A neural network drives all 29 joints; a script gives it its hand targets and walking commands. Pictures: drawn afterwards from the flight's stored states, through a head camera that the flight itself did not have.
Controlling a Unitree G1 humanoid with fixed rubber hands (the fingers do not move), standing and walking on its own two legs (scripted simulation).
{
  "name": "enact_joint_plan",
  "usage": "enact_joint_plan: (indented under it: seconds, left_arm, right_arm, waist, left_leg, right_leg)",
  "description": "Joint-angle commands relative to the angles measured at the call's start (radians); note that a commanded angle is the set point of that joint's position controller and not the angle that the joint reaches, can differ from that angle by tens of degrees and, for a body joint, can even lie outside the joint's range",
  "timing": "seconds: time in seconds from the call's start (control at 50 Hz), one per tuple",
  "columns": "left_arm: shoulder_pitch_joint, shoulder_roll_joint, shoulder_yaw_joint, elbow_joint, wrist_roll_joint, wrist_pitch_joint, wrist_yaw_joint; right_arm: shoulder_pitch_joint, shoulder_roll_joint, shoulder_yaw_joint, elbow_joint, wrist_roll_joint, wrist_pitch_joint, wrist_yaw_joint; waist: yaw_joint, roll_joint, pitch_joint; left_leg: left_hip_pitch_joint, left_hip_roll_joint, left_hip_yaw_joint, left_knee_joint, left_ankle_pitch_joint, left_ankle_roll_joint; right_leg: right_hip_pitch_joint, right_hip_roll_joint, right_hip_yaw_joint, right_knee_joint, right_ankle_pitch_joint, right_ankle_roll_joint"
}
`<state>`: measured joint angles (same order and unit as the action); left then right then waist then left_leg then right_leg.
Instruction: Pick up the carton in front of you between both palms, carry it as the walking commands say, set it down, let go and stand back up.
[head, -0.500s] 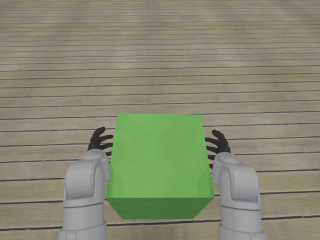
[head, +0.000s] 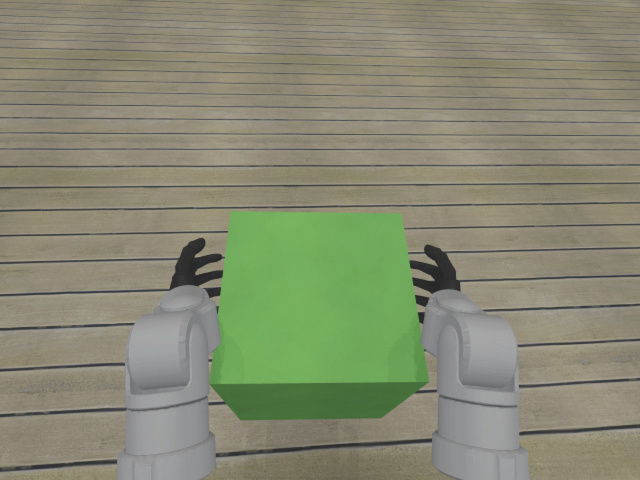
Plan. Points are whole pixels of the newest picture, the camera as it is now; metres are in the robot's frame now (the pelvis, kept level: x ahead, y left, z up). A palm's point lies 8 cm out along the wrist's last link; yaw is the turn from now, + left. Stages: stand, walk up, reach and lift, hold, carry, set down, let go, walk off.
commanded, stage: carry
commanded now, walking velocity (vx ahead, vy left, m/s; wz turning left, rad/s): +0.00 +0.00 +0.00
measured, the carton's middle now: (314, 325) +0.33 +0.01 -0.01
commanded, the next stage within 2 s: hold in 1.94 s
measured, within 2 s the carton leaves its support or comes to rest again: neither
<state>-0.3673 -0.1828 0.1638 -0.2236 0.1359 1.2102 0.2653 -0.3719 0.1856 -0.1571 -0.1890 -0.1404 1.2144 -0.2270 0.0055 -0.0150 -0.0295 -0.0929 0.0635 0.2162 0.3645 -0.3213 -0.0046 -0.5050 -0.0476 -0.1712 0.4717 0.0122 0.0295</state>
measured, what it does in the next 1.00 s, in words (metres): walks ahead: right foot, then left foot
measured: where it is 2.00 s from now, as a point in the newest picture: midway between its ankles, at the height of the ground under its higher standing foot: outside the picture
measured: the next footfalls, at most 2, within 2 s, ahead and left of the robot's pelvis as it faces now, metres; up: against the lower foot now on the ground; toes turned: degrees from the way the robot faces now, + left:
right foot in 0.02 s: +0.19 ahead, -0.10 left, +0.00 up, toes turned +5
left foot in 0.20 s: +0.08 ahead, +0.12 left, +0.00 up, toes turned +0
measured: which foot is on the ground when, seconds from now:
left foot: down 0.00-0.06, up 0.08-0.18, down 0.20-1.00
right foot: up 0.00-0.00, down 0.02-1.00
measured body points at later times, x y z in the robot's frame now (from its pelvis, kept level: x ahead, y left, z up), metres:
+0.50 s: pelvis +0.15 +0.01 +0.00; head +0.13 +0.01 +0.45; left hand +0.45 +0.16 +0.08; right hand +0.46 -0.13 +0.08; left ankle +0.04 +0.12 -0.73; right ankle +0.15 -0.09 -0.74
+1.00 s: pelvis +0.13 +0.02 -0.01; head +0.11 +0.02 +0.44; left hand +0.43 +0.18 +0.07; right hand +0.43 -0.11 +0.07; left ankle +0.04 +0.12 -0.74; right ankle +0.15 -0.09 -0.74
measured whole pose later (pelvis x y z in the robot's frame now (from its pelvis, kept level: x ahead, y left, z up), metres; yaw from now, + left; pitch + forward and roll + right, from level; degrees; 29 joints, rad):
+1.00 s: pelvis +0.13 +0.02 -0.01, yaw +2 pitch +3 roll -1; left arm -0.35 -0.18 0.17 -0.08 0.14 1.19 0.25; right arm -0.34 0.17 -0.15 -0.07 -0.14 1.22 -0.24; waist 0.00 0.01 -0.11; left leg -0.17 0.04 0.12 0.55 -0.42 0.00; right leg -0.35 -0.08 -0.19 0.57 -0.27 -0.01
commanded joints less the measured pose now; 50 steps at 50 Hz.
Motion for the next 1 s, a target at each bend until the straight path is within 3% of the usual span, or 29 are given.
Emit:
enact_joint_plan:
  seconds: [0.0,0.02,0.04,0.06,0.1,0.14,0.16,0.2,0.26,0.32,0.36,0.42,0.52,0.56,0.68,0.84,0.98]
  left_arm:
    - [-0.436,-0.999,-0.706,0.062,-0.45,0.033,-0.436]
    - [-0.433,-0.983,-0.691,0.082,-0.447,0.038,-0.445]
    - [-0.436,-0.988,-0.683,0.129,-0.433,0.034,-0.45]
    - [-0.388,-0.996,-0.663,0.177,-0.425,0.026,-0.453]
    - [-0.406,-1.034,-0.645,0.165,-0.427,0.01,-0.457]
    - [-0.453,-1.068,-0.65,0.127,-0.444,-0.001,-0.459]
    - [-0.465,-1.069,-0.652,0.109,-0.449,-0.006,-0.458]
    - [-0.472,-1.057,-0.661,0.07,-0.45,-0.011,-0.452]
    - [-0.497,-1.04,-0.673,0.039,-0.458,-0.003,-0.444]
    - [-0.44,-1.011,-0.673,0.092,-0.433,0.017,-0.437]
    - [-0.422,-1.005,-0.674,0.13,-0.424,0.022,-0.44]
    - [-0.465,-1.02,-0.68,0.138,-0.439,0.018,-0.452]
    - [-0.527,-1.031,-0.683,0.121,-0.465,0.017,-0.452]
    - [-0.523,-1.029,-0.682,0.124,-0.465,0.019,-0.45]
    - [-0.501,-1.027,-0.677,0.131,-0.457,0.019,-0.449]
    - [-0.5,-1.031,-0.678,0.124,-0.451,0.015,-0.446]
    - [-0.497,-1.057,-0.686,0.182,-0.444,-0.012,-0.463]
  right_arm:
    - [-0.435,0.991,0.669,0.018,0.431,0.007,0.393]
    - [-0.439,0.98,0.669,0.033,0.431,0.007,0.394]
    - [-0.487,0.994,0.695,0.026,0.446,0.016,0.393]
    - [-0.494,0.991,0.699,0.024,0.45,0.021,0.395]
    - [-0.543,1.013,0.711,0.003,0.465,0.011,0.4]
    - [-0.593,1.03,0.722,-0.027,0.481,-0.004,0.397]
    - [-0.595,1.043,0.724,-0.035,0.487,-0.009,0.395]
    - [-0.585,1.057,0.724,-0.051,0.492,-0.013,0.391]
    - [-0.597,1.036,0.723,-0.066,0.493,-0.002,0.387]
    - [-0.507,1.007,0.697,0.006,0.467,0.015,0.39]
    - [-0.464,1.005,0.681,0.064,0.445,0.018,0.396]
    - [-0.494,1.023,0.677,0.083,0.446,0.011,0.405]
    - [-0.555,1.028,0.674,0.057,0.46,0.002,0.402]
    - [-0.551,1.025,0.674,0.054,0.458,0.001,0.398]
    - [-0.544,1.022,0.679,0.044,0.456,0.002,0.396]
    - [-0.547,1.022,0.682,0.039,0.464,0.005,0.401]
    - [-0.545,1.05,0.692,0.098,0.454,-0.023,0.416]
  waist:
    - [-0.009,0.117,-0.355]
    - [-0.007,0.04,-0.388]
    - [0.005,-0.128,-0.479]
    - [0.015,-0.194,-0.526]
    - [0.004,-0.149,-0.493]
    - [0.0,-0.151,-0.473]
    - [-0.002,-0.134,-0.486]
    - [-0.006,-0.095,-0.502]
    - [-0.007,0.01,-0.47]
    - [-0.01,0.033,-0.463]
    - [-0.009,0.037,-0.455]
    - [-0.008,0.037,-0.423]
    - [-0.008,0.064,-0.393]
    - [-0.009,0.066,-0.395]
    - [-0.01,0.035,-0.416]
    - [-0.01,0.054,-0.408]
    - [-0.009,0.029,-0.364]
  left_leg:
    - [0.038,0.098,0.026,0.188,0.591,-0.01]
    - [-0.081,0.075,0.003,0.269,0.358,-0.042]
    - [-0.239,0.033,-0.081,0.37,-0.002,-0.065]
    - [-0.305,0.009,-0.126,0.408,-0.249,-0.059]
    - [-0.291,0.018,-0.175,0.296,-0.298,-0.034]
    - [-0.202,0.014,-0.148,0.127,-0.185,-0.028]
    - [-0.145,0.01,-0.128,0.07,-0.062,-0.031]
    - [-0.059,0.047,-0.125,-0.008,0.132,-0.04]
    - [-0.018,0.117,-0.15,0.106,0.417,-0.034]
    - [-0.026,0.106,-0.141,0.153,0.579,-0.033]
    - [-0.044,0.096,-0.136,0.171,0.621,-0.036]
    - [-0.052,0.09,-0.136,0.157,0.638,-0.037]
    - [0.012,0.099,-0.146,0.143,0.764,-0.026]
    - [0.021,0.102,-0.148,0.148,0.783,-0.023]
    - [-0.006,0.094,-0.149,0.151,0.693,-0.021]
    - [-0.005,0.111,-0.16,0.154,0.682,0.001]
    - [-0.067,0.096,-0.162,0.129,0.443,0.012]
  right_leg:
    - [0.415,0.008,-0.038,-0.199,0.292,0.001]
    - [0.567,-0.13,0.098,-0.118,0.6,-0.008]
    - [0.804,-0.3,0.249,0.016,0.98,-0.136]
    - [0.846,-0.339,0.318,-0.01,0.963,-0.211]
    - [0.757,-0.301,0.284,-0.082,0.697,-0.196]
    - [0.664,-0.251,0.205,-0.101,0.51,-0.14]
    - [0.63,-0.225,0.162,-0.094,0.429,-0.125]
    - [0.574,-0.183,0.093,-0.079,0.28,-0.097]
    - [0.499,-0.139,0.073,0.003,0.341,-0.074]
    - [0.48,-0.135,0.075,0.077,0.49,-0.075]
    - [0.47,-0.129,0.072,0.099,0.536,-0.076]
    - [0.436,-0.119,0.064,0.107,0.512,-0.07]
    - [0.361,-0.09,0.046,0.096,0.337,-0.048]
    - [0.365,-0.086,0.044,0.089,0.312,-0.044]
    - [0.411,-0.11,0.059,0.103,0.393,-0.058]
    - [0.37,-0.114,0.06,0.12,0.23,-0.054]
    - [0.368,-0.129,0.076,0.085,0.17,-0.054]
